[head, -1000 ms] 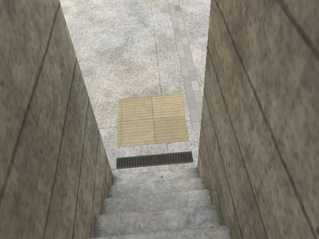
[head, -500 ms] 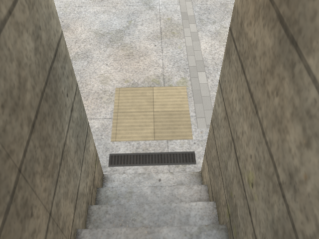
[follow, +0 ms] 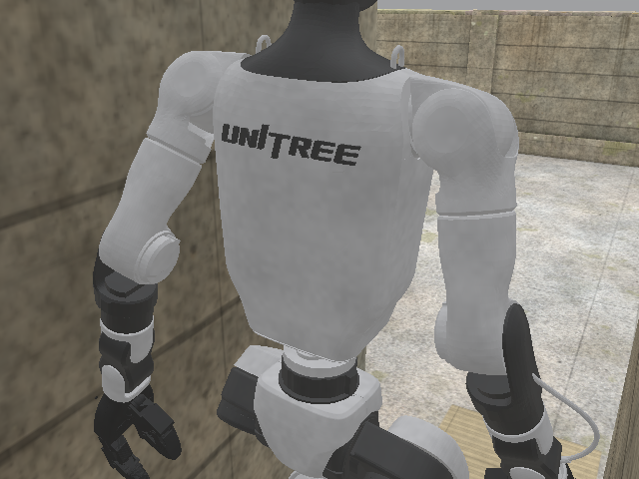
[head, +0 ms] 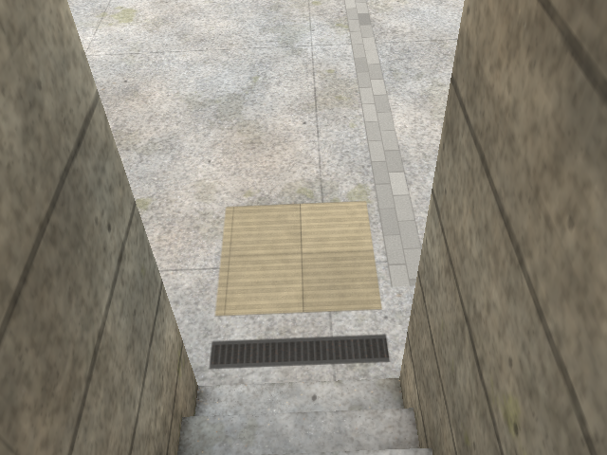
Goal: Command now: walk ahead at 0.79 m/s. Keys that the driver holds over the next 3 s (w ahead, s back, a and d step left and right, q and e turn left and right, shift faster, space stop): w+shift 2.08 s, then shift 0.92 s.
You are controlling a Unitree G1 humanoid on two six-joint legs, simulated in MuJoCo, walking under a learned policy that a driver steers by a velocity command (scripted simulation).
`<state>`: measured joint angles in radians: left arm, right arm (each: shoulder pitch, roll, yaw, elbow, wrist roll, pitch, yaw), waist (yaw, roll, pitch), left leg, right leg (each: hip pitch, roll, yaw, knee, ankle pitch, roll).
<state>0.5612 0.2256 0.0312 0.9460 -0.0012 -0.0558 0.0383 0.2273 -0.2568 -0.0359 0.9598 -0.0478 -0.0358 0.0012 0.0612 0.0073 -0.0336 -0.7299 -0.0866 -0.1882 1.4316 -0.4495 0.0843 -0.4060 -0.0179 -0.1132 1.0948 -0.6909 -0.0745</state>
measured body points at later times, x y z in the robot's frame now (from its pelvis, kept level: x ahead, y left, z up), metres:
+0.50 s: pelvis +0.30 +0.05 -0.22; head +0.31 +0.04 +0.23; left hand +0.39 +0.30 -0.35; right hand +0.21 -0.20 -0.36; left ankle +0.16 +0.11 -0.87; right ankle +0.46 -0.08 -0.89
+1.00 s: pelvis +0.66 +0.10 -0.59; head +0.65 +0.09 -0.14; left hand +0.71 +0.34 -0.73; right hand +0.61 -0.16 -0.74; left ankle +0.64 +0.17 -1.28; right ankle +0.63 -0.05 -1.03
